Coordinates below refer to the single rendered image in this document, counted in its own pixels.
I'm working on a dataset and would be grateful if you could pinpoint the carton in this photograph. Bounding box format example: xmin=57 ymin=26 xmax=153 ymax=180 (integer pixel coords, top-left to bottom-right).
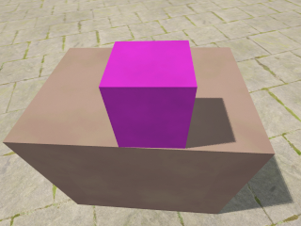
xmin=99 ymin=40 xmax=198 ymax=149

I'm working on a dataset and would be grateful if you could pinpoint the pedestal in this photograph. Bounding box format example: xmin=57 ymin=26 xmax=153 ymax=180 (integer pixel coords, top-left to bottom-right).
xmin=3 ymin=47 xmax=275 ymax=215

